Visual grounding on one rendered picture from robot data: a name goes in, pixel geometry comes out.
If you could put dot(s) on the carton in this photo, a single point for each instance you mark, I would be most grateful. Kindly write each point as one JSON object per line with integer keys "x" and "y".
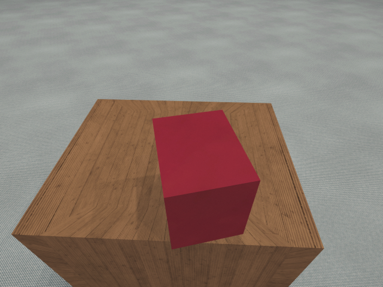
{"x": 209, "y": 184}

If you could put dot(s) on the pedestal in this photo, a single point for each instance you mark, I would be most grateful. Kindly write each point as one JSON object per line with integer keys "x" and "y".
{"x": 99, "y": 219}

